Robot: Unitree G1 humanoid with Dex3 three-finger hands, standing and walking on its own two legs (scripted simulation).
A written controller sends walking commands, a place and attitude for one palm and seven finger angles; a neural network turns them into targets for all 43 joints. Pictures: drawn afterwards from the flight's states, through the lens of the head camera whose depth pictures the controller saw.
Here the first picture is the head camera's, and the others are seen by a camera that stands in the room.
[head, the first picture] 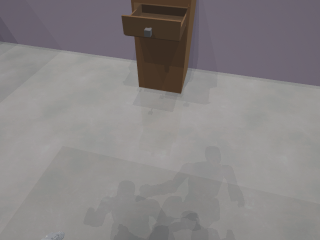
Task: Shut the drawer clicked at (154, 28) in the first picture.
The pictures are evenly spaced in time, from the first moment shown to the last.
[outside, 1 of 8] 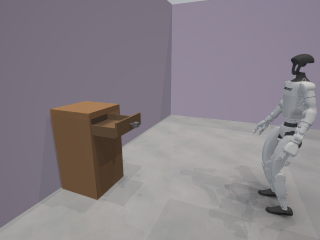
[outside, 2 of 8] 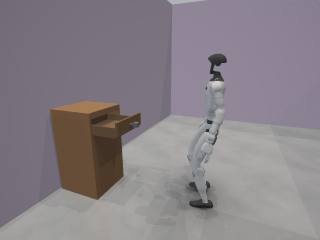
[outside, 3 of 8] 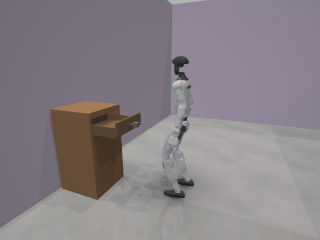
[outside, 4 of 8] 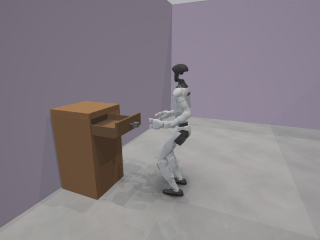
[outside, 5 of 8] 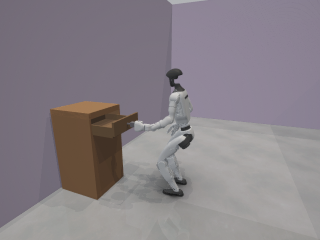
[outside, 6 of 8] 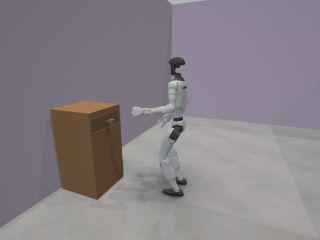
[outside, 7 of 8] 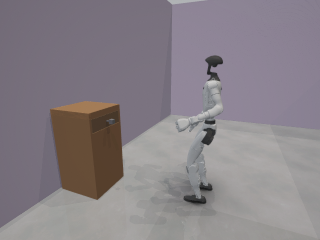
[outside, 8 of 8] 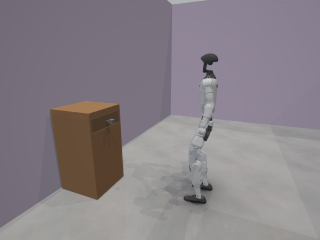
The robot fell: no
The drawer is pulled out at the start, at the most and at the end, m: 0.26 0.26 0.00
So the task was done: yes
